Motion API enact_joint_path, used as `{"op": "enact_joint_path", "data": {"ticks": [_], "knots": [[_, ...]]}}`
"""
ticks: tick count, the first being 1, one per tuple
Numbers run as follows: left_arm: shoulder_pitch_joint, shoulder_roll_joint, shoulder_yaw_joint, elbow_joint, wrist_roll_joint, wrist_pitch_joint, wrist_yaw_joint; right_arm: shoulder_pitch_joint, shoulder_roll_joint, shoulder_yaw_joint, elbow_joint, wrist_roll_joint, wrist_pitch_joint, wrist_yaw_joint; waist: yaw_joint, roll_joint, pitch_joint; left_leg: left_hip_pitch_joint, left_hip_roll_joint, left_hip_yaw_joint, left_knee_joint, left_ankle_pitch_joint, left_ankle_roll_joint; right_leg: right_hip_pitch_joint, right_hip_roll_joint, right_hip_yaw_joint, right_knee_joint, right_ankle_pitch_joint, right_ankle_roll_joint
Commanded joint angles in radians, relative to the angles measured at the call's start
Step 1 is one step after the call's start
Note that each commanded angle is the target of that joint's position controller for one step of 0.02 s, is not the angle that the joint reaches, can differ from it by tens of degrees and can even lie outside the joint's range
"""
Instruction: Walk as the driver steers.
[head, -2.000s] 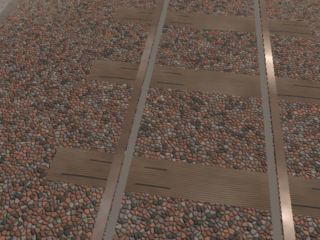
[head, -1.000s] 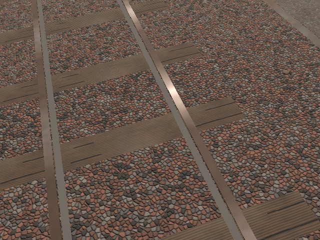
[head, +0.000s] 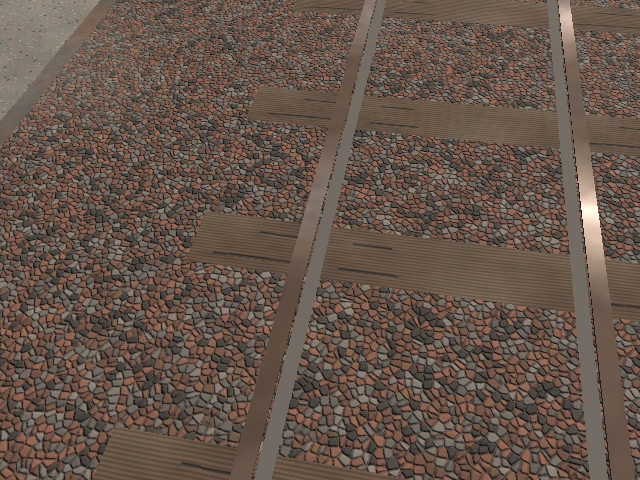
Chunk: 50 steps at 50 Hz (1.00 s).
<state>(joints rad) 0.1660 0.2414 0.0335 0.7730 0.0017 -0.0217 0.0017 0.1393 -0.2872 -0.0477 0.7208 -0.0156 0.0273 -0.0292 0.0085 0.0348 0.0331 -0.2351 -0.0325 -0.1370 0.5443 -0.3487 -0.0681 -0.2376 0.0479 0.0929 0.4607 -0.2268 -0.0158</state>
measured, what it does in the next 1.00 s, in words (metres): steps on the spot, turning right: right foot, then left foot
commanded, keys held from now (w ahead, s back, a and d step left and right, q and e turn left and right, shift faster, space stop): e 0.62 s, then w+e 0.10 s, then w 0.06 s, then w+q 0.22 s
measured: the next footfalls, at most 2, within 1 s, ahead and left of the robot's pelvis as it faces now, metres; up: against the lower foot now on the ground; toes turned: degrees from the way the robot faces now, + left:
right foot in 0.46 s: +0.01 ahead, -0.14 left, +0.00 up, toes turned -16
left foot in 0.96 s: +0.13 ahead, +0.05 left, +0.00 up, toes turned -28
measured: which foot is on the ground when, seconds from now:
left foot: down 0.00-0.46, up 0.48-0.94, down 0.96-1.00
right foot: down 0.00-0.18, up 0.20-0.44, down 0.46-0.96, up 0.98-1.00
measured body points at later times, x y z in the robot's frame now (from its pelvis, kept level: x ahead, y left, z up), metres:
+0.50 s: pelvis -0.02 -0.03 -0.02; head +0.02 -0.06 +0.43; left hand +0.22 +0.20 -0.10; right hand +0.02 -0.34 -0.14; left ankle -0.02 +0.14 -0.71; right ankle -0.03 -0.12 -0.74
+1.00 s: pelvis +0.06 -0.03 -0.01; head +0.06 -0.02 +0.44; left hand +0.29 +0.16 -0.11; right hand +0.05 -0.34 -0.10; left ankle +0.09 +0.07 -0.74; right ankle -0.03 -0.12 -0.73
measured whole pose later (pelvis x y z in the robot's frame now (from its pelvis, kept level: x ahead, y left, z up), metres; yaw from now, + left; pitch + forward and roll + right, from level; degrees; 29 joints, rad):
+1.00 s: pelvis +0.06 -0.03 -0.01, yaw -25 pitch +1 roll +1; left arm 0.26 0.30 0.03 0.67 0.00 -0.02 0.00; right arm 0.25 -0.29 -0.05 0.74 0.01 -0.09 0.02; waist 0.00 -0.04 -0.03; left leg -0.25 -0.04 -0.01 0.51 -0.28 0.04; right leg -0.28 0.06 0.11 0.68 -0.42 -0.05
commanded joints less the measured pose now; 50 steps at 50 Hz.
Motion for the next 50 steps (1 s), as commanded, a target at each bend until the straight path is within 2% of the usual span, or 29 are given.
{"op": "enact_joint_path", "data": {"ticks": [1,4,6,8,9,10,11,12,13,14,17,19,21,22,23,24,25,26,27,28,31,34,36,43,46,47,48,49,50], "knots": [[-0.054,0.231,0.056,-0.077,-0.015,0.001,0.012,0.018,-0.116,-0.041,-0.034,0.011,-0.019,-0.007,-0.025,-0.184,-0.076,0.045,-0.003,0.050,-0.097,0.142,-0.001,0.063,-0.168,0.257,-0.091,0.277,-0.113],[-0.047,0.214,0.056,-0.098,-0.021,0.000,0.006,0.044,-0.146,-0.055,-0.027,0.012,-0.015,-0.015,-0.013,-0.131,-0.103,0.087,0.024,0.063,-0.030,0.175,0.042,-0.002,-0.134,0.254,-0.054,0.246,-0.105],[-0.077,0.210,0.059,-0.111,-0.030,0.005,0.010,0.063,-0.126,-0.059,-0.022,0.007,-0.016,-0.012,-0.032,-0.099,-0.104,0.094,0.030,0.062,-0.043,0.178,0.066,-0.043,-0.105,0.234,0.000,0.235,-0.094],[-0.078,0.193,0.058,-0.129,-0.031,0.018,0.014,0.077,-0.138,-0.068,-0.020,0.007,-0.016,-0.011,-0.026,-0.007,-0.094,0.123,0.084,0.012,-0.091,0.224,0.105,-0.122,-0.055,0.180,0.085,0.193,-0.065],[-0.073,0.179,0.055,-0.135,-0.031,0.023,0.013,0.089,-0.153,-0.073,-0.019,0.004,-0.015,-0.013,-0.027,0.062,-0.079,0.149,0.152,-0.050,-0.130,0.274,0.150,-0.194,-0.014,0.120,0.161,0.121,-0.035],[-0.059,0.167,0.052,-0.141,-0.027,0.027,0.009,0.099,-0.174,-0.078,-0.020,-0.003,-0.016,-0.014,-0.028,0.141,-0.070,0.175,0.270,-0.156,-0.176,0.369,0.225,-0.267,0.023,0.051,0.262,-0.008,-0.004],[-0.052,0.171,0.057,-0.144,-0.022,0.030,0.005,0.068,-0.168,-0.073,-0.036,-0.006,-0.021,-0.021,-0.027,0.209,-0.070,0.167,0.399,-0.248,-0.202,0.498,0.313,-0.314,0.014,-0.003,0.435,-0.310,0.017],[-0.057,0.204,0.072,-0.149,-0.019,0.033,0.002,0.056,-0.156,-0.064,-0.051,-0.007,-0.027,-0.026,-0.032,0.154,-0.053,0.143,0.459,-0.269,-0.211,0.600,0.363,-0.354,-0.022,-0.003,0.622,-0.412,0.038],[-0.041,0.205,0.079,-0.145,-0.025,0.041,0.000,0.021,-0.152,-0.060,-0.060,0.000,-0.031,-0.031,-0.006,0.085,-0.041,0.127,0.439,-0.209,-0.199,0.612,0.345,-0.359,-0.053,0.008,0.679,-0.390,0.050],[-0.030,0.178,0.070,-0.143,-0.028,0.050,-0.003,-0.015,-0.163,-0.064,-0.059,0.014,-0.033,-0.031,0.010,0.064,-0.020,0.122,0.387,-0.125,-0.194,0.582,0.298,-0.361,-0.078,-0.002,0.619,-0.329,0.058],[-0.068,0.134,0.046,-0.171,-0.024,0.056,-0.021,-0.008,-0.197,-0.077,-0.047,0.019,-0.018,-0.029,-0.025,0.109,-0.037,0.114,0.302,0.037,-0.175,0.616,0.253,-0.252,-0.089,-0.092,0.441,-0.210,0.074],[-0.059,0.156,0.052,-0.187,-0.033,0.057,-0.037,0.015,-0.204,-0.080,-0.043,0.025,-0.008,-0.025,-0.036,0.136,-0.073,0.126,0.300,0.079,-0.145,0.601,0.241,-0.163,-0.072,-0.135,0.313,-0.173,0.063],[0.009,0.172,0.067,-0.174,-0.028,0.062,-0.039,0.011,-0.202,-0.077,-0.040,0.045,-0.009,-0.018,-0.001,0.114,-0.095,0.098,0.296,0.118,-0.060,0.523,0.204,-0.039,-0.032,-0.185,0.121,-0.029,0.030],[0.061,0.195,0.081,-0.160,-0.022,0.065,-0.028,0.053,-0.173,-0.069,-0.024,0.046,-0.017,-0.011,0.014,0.060,-0.113,0.036,0.260,0.166,0.047,0.423,0.157,0.078,-0.006,-0.163,0.022,0.059,0.000],[0.100,0.285,0.108,-0.170,-0.024,0.065,-0.010,0.100,-0.131,-0.058,-0.023,0.012,-0.025,-0.003,0.010,-0.151,-0.121,-0.168,0.178,0.248,0.286,0.133,0.064,0.250,-0.137,0.066,-0.036,0.392,-0.067],[0.102,0.394,0.117,-0.213,0.004,0.052,-0.007,0.043,-0.074,-0.033,-0.090,-0.028,-0.032,-0.001,0.006,-0.370,-0.154,-0.417,0.020,0.193,0.541,-0.382,-0.008,0.284,-0.425,0.499,-0.071,0.694,-0.298],[0.129,0.337,0.102,-0.211,0.031,0.028,-0.019,-0.023,-0.132,-0.050,-0.098,0.002,-0.032,-0.008,0.074,-0.217,-0.220,-0.416,0.029,0.052,0.692,-0.381,-0.005,0.235,-0.449,0.525,-0.115,0.554,-0.379],[0.083,0.308,0.091,-0.207,0.025,0.011,-0.019,-0.033,-0.147,-0.056,-0.097,0.025,-0.027,-0.011,0.040,-0.171,-0.146,-0.430,0.049,0.041,0.714,-0.291,0.011,0.178,-0.391,0.429,-0.124,0.426,-0.330],[0.032,0.280,0.087,-0.205,0.003,0.007,-0.012,-0.014,-0.153,-0.061,-0.079,0.019,-0.021,-0.019,0.012,-0.125,-0.102,-0.430,0.071,0.041,0.675,-0.197,0.016,0.139,-0.327,0.352,-0.127,0.302,-0.265],[-0.008,0.255,0.077,-0.210,-0.012,0.011,-0.003,-0.012,-0.163,-0.067,-0.069,0.009,-0.016,-0.028,-0.001,-0.118,-0.080,-0.414,0.083,0.034,0.629,-0.128,0.012,0.104,-0.291,0.313,-0.129,0.257,-0.225],[-0.022,0.235,0.065,-0.220,-0.005,0.023,0.017,0.021,-0.132,-0.063,-0.062,0.009,-0.019,-0.018,-0.024,-0.144,-0.109,-0.320,0.043,0.052,0.588,-0.017,-0.009,0.055,-0.228,0.250,-0.135,0.296,-0.213],[0.031,0.228,0.066,-0.210,-0.020,0.023,0.029,-0.017,-0.111,-0.052,-0.078,0.016,-0.032,-0.005,0.006,-0.161,-0.107,-0.333,0.036,0.056,0.386,0.036,-0.014,0.086,-0.200,0.306,-0.201,-0.150,-0.218],[0.043,0.240,0.070,-0.207,-0.018,0.021,0.031,-0.055,-0.113,-0.049,-0.092,0.021,-0.049,0.006,0.020,-0.193,-0.071,-0.324,0.028,0.049,0.275,0.029,-0.010,0.076,-0.206,0.364,-0.228,-0.277,-0.223],[0.089,0.234,0.055,-0.171,-0.009,0.005,0.008,-0.044,-0.097,-0.029,-0.080,0.038,-0.108,0.043,0.052,-0.182,-0.030,-0.148,0.041,0.120,0.053,0.044,0.052,0.006,-0.228,0.363,-0.217,-0.328,-0.218],[0.078,0.211,0.040,-0.162,-0.006,0.000,-0.002,0.042,-0.091,-0.025,-0.048,0.043,-0.125,0.048,-0.002,-0.147,-0.022,0.030,0.020,0.147,-0.078,0.096,0.110,-0.083,-0.198,0.311,-0.164,-0.365,-0.182],[0.070,0.183,0.030,-0.164,-0.001,-0.005,-0.004,0.095,-0.098,-0.026,-0.033,0.041,-0.128,0.046,-0.026,-0.133,-0.031,0.101,0.043,0.106,-0.098,0.074,0.130,-0.121,-0.174,0.276,-0.108,-0.355,-0.156],[0.042,0.131,0.013,-0.178,0.006,-0.014,-0.005,0.179,-0.134,-0.030,-0.018,0.036,-0.132,0.041,-0.053,-0.038,-0.037,0.180,0.156,-0.060,-0.175,-0.015,0.176,-0.204,-0.112,0.175,0.078,-0.295,-0.107],[0.033,0.108,0.012,-0.219,-0.002,-0.035,-0.006,0.240,-0.241,-0.055,-0.002,0.025,-0.128,0.043,-0.034,0.170,-0.018,0.276,0.308,-0.395,-0.306,-0.237,0.301,-0.412,0.020,-0.028,0.316,-0.257,-0.039],[-0.038,0.187,0.031,-0.240,-0.020,-0.055,0.002,0.285,-0.235,-0.060,0.004,0.020,-0.128,0.053,-0.084,0.184,0.054,0.268,0.409,-0.616,-0.380,-0.324,0.390,-0.568,-0.001,-0.025,0.486,-0.369,-0.016]]}}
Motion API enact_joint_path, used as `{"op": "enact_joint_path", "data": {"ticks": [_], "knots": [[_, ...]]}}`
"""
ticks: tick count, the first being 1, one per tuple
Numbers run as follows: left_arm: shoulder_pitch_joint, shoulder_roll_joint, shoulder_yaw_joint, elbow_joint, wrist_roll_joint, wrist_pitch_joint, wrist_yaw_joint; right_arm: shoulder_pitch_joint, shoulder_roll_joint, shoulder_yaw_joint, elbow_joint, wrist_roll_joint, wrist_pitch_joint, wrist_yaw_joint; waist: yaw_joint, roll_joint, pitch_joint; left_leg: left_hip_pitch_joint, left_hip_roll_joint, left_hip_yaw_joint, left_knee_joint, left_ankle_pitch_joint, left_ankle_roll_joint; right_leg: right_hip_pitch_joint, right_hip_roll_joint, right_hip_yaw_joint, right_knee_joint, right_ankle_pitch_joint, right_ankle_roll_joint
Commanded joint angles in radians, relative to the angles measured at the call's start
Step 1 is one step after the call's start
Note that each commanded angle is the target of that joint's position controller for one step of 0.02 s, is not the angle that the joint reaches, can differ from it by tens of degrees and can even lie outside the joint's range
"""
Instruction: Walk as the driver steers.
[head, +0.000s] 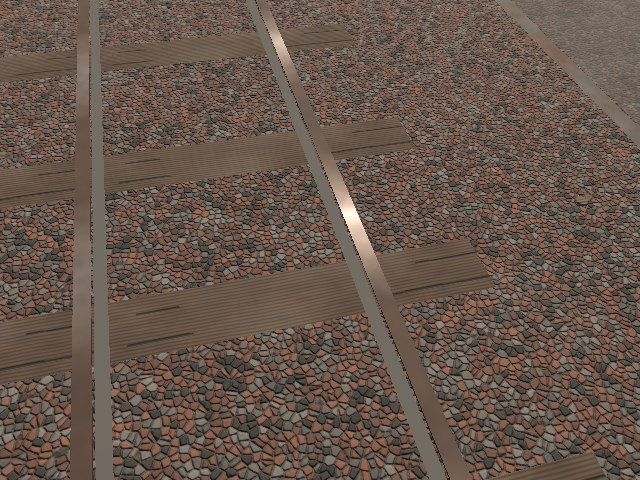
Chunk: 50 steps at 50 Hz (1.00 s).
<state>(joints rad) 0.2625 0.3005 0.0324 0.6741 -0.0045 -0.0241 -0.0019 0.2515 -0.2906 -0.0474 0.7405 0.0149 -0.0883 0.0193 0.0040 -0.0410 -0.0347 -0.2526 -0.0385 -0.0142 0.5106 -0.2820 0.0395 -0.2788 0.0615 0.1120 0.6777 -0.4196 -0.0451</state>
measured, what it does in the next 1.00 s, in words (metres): walks ahead, turning left: right foot, then left foot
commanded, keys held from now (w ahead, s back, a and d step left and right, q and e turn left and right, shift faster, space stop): w+q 0.84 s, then w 0.02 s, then w+e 0.14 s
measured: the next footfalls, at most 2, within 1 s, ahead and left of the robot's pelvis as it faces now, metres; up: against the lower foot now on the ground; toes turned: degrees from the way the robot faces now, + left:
right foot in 0.36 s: +0.33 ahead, -0.11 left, +0.00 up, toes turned +15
left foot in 0.86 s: +0.52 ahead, +0.24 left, +0.00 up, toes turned +31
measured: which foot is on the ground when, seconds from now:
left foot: down 0.00-0.36, up 0.38-0.84, down 0.86-1.00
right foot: up 0.00-0.34, down 0.36-0.86, up 0.88-1.00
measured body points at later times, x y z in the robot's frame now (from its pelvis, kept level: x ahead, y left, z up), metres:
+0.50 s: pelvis +0.23 -0.02 +0.00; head +0.26 -0.02 +0.45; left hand +0.33 +0.28 -0.08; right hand +0.37 -0.28 -0.11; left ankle +0.11 +0.09 -0.64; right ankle +0.29 -0.12 -0.73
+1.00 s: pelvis +0.47 +0.13 +0.00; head +0.50 +0.16 +0.44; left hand +0.40 +0.42 -0.12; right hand +0.74 -0.02 -0.09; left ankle +0.48 +0.22 -0.73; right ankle +0.47 -0.05 -0.64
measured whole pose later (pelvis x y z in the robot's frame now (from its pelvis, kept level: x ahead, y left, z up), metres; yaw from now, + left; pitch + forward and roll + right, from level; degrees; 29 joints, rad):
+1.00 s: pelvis +0.47 +0.13 +0.00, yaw +31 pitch +1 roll +0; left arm 0.25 0.32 0.04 0.78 -0.03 -0.09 -0.01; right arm 0.19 -0.29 -0.05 0.63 0.00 -0.05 0.04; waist 0.02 -0.02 0.08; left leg -0.36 -0.07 0.05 0.52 -0.18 0.09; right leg -0.43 -0.08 0.02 1.20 -0.37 -0.01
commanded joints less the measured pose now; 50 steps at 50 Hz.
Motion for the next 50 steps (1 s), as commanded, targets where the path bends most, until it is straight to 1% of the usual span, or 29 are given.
{"op": "enact_joint_path", "data": {"ticks": [1,5,8,10,14,16,17,18,19,20,21,22,23,24,26,28,31,34,38,40,41,42,43,44,45,46,47,48,50], "knots": [[-0.135,0.155,0.043,-0.136,-0.026,-0.068,0.002,0.154,-0.190,-0.046,-0.024,-0.006,-0.016,0.005,-0.064,0.198,0.147,0.291,0.399,-0.705,-0.339,-0.383,0.271,-0.575,-0.061,-0.006,0.340,-0.109,0.009],[-0.187,0.104,0.038,-0.132,0.012,-0.097,-0.022,0.155,-0.142,-0.031,-0.042,0.000,0.006,-0.016,-0.064,0.149,0.096,0.321,0.249,-0.440,-0.326,0.003,0.193,-0.538,-0.092,-0.044,0.249,0.131,0.043],[-0.247,0.038,0.018,-0.134,0.010,-0.100,-0.032,0.154,-0.140,-0.031,-0.039,0.003,0.029,-0.038,-0.072,0.166,0.083,0.211,0.178,-0.309,-0.314,0.190,0.171,-0.382,-0.049,-0.095,0.057,0.240,0.091],[-0.297,0.024,0.012,-0.140,0.002,-0.099,-0.037,0.172,-0.157,-0.037,-0.032,0.005,0.039,-0.046,-0.088,0.178,0.088,0.135,0.163,-0.284,-0.300,0.213,0.158,-0.278,-0.026,-0.103,-0.055,0.313,0.106],[-0.301,0.081,0.035,-0.142,-0.017,-0.100,-0.034,0.185,-0.184,-0.051,-0.028,0.022,0.047,-0.049,-0.065,0.196,0.084,0.094,0.207,-0.363,-0.265,0.197,0.129,-0.122,-0.022,-0.063,-0.159,0.371,0.093],[-0.225,0.117,0.054,-0.125,-0.021,-0.102,-0.024,0.156,-0.178,-0.053,-0.035,0.022,0.048,-0.049,-0.007,0.203,0.060,0.092,0.208,-0.374,-0.195,0.272,0.098,-0.002,-0.033,-0.063,-0.206,0.348,0.058],[-0.134,0.144,0.070,-0.104,-0.016,-0.102,-0.014,0.146,-0.158,-0.048,-0.043,0.016,0.047,-0.046,0.043,0.192,0.006,0.068,0.164,-0.344,-0.085,0.359,0.071,0.134,-0.043,-0.069,-0.238,0.342,0.031],[0.015,0.187,0.087,-0.084,-0.005,-0.101,-0.003,0.130,-0.108,-0.032,-0.066,-0.001,0.045,-0.040,0.115,0.136,-0.126,-0.029,0.107,-0.298,0.154,0.288,0.038,0.369,-0.159,0.028,-0.218,0.294,-0.026],[0.141,0.273,0.104,-0.061,0.020,-0.088,0.001,0.217,-0.001,-0.002,-0.100,0.004,0.037,-0.045,0.101,-0.149,-0.303,-0.320,-0.035,-0.172,0.511,-0.116,-0.024,0.694,-0.411,0.426,-0.275,0.076,-0.150],[0.130,0.224,0.091,-0.050,0.017,-0.083,-0.011,0.276,-0.055,-0.008,-0.100,0.032,0.032,-0.045,0.065,-0.285,-0.288,-0.465,0.000,-0.170,0.699,-0.305,-0.036,0.651,-0.491,0.698,-0.399,-0.108,-0.206],[0.065,0.142,0.070,-0.056,0.007,-0.080,-0.009,0.207,-0.132,-0.030,-0.087,0.042,0.036,-0.043,0.066,-0.163,-0.124,-0.521,0.059,-0.163,0.767,-0.215,-0.037,0.520,-0.454,0.564,-0.416,-0.140,-0.178],[0.024,0.108,0.062,-0.053,0.004,-0.076,-0.007,0.132,-0.144,-0.033,-0.091,0.031,0.041,-0.041,0.063,-0.079,-0.028,-0.507,0.097,-0.126,0.757,-0.137,-0.038,0.401,-0.407,0.390,-0.414,-0.005,-0.154],[-0.008,0.085,0.055,-0.041,0.010,-0.074,-0.008,0.094,-0.129,-0.034,-0.097,0.018,0.041,-0.038,0.046,-0.041,0.020,-0.478,0.122,-0.118,0.723,-0.084,-0.038,0.308,-0.360,0.284,-0.435,0.117,-0.142],[-0.029,0.069,0.050,-0.033,0.019,-0.076,-0.007,0.077,-0.118,-0.037,-0.102,0.014,0.046,-0.033,0.026,-0.060,0.045,-0.446,0.146,-0.117,0.694,-0.049,-0.037,0.246,-0.328,0.201,-0.458,0.204,-0.133],[-0.044,0.067,0.053,-0.015,0.016,-0.088,-0.005,0.065,-0.079,-0.030,-0.111,0.018,0.059,-0.023,0.010,-0.074,0.062,-0.416,0.162,-0.095,0.665,-0.015,-0.040,0.184,-0.311,0.098,-0.500,0.299,-0.140],[-0.043,0.087,0.061,0.007,0.008,-0.098,-0.006,0.024,-0.059,-0.023,-0.133,0.011,0.066,-0.019,0.004,-0.045,0.086,-0.447,0.168,-0.091,0.604,0.020,-0.050,0.168,-0.320,0.034,-0.530,0.375,-0.158],[-0.050,0.118,0.070,0.030,0.007,-0.096,-0.004,-0.039,-0.051,-0.013,-0.156,0.006,0.058,-0.005,0.012,-0.020,0.098,-0.456,0.169,-0.077,0.442,0.162,-0.058,0.186,-0.311,-0.072,-0.545,0.460,-0.155],[-0.030,0.148,0.074,0.051,-0.001,-0.087,0.001,-0.143,-0.042,-0.003,-0.182,0.006,0.044,0.017,0.050,0.000,0.118,-0.404,0.148,-0.019,0.262,0.294,-0.042,0.198,-0.295,-0.168,-0.544,0.497,-0.129],[0.029,0.191,0.085,0.087,-0.020,-0.066,0.002,-0.241,-0.057,-0.007,-0.234,0.011,0.043,0.039,0.067,0.004,0.133,-0.390,0.118,0.033,0.137,0.255,0.005,0.314,-0.327,-0.228,-0.495,0.607,-0.096],[0.037,0.223,0.093,0.092,-0.026,-0.050,0.007,-0.215,-0.091,-0.024,-0.245,0.006,0.050,0.042,0.032,-0.026,0.084,-0.298,0.057,0.087,0.118,0.156,0.046,0.365,-0.330,-0.267,-0.372,0.920,-0.075],[0.038,0.238,0.096,0.091,-0.028,-0.041,0.011,-0.144,-0.123,-0.042,-0.234,0.004,0.055,0.040,-0.016,-0.039,0.029,-0.193,0.015,0.113,0.113,0.111,0.072,0.370,-0.322,-0.287,-0.242,1.068,-0.063],[0.029,0.231,0.092,0.086,-0.032,-0.034,0.015,0.004,-0.166,-0.069,-0.200,0.007,0.061,0.032,-0.102,-0.027,-0.050,0.019,-0.027,0.124,0.064,0.148,0.108,0.300,-0.298,-0.316,-0.046,1.101,-0.038],[0.054,0.191,0.072,0.074,-0.015,-0.038,0.019,0.175,-0.225,-0.099,-0.162,0.011,0.073,0.013,-0.178,0.043,-0.140,0.333,0.032,-0.006,0.053,0.168,0.154,0.069,-0.265,-0.311,0.233,0.861,-0.002],[0.177,0.034,0.018,0.026,0.024,-0.057,0.001,0.139,-0.328,-0.106,-0.168,0.014,0.065,0.003,-0.040,0.326,-0.244,0.657,0.329,-0.586,-0.030,-0.004,0.331,-0.371,-0.079,-0.253,0.603,-0.123,0.053],[0.111,0.129,0.030,0.046,-0.009,-0.086,-0.013,0.180,-0.226,-0.076,-0.196,0.005,0.051,0.007,-0.124,0.197,-0.392,0.679,0.411,-0.809,-0.178,-0.126,0.360,-0.430,-0.067,-0.032,0.714,-0.168,0.043],[0.002,0.179,0.046,0.016,-0.053,-0.093,-0.018,0.146,-0.184,-0.061,-0.175,-0.008,0.038,0.013,-0.138,0.143,-0.229,0.569,0.385,-0.641,-0.202,-0.054,0.302,-0.499,-0.108,-0.033,0.714,-0.081,0.031],[-0.030,0.157,0.037,0.006,-0.050,-0.097,-0.013,0.086,-0.169,-0.054,-0.167,-0.006,0.030,0.013,-0.097,0.086,-0.122,0.415,0.347,-0.499,-0.204,0.065,0.266,-0.482,-0.157,-0.044,0.636,0.004,0.023],[-0.038,0.147,0.036,0.017,-0.030,-0.094,-0.006,0.028,-0.138,-0.044,-0.163,-0.012,0.024,0.012,-0.061,0.065,-0.063,0.289,0.312,-0.393,-0.212,0.186,0.240,-0.433,-0.192,-0.048,0.567,0.058,0.027],[0.030,0.137,0.039,0.048,-0.025,-0.066,-0.008,-0.018,-0.106,-0.032,-0.158,-0.028,0.007,0.011,-0.004,0.101,-0.038,0.148,0.274,-0.278,-0.274,0.293,0.228,-0.312,-0.221,-0.034,0.518,0.127,0.040]]}}
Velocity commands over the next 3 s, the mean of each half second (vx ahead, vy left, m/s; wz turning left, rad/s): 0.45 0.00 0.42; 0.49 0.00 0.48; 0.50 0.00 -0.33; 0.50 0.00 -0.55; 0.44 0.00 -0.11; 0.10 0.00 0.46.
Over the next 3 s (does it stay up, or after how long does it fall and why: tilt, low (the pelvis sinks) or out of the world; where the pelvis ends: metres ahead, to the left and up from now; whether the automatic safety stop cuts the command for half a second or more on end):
stays up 1.36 0.29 0.00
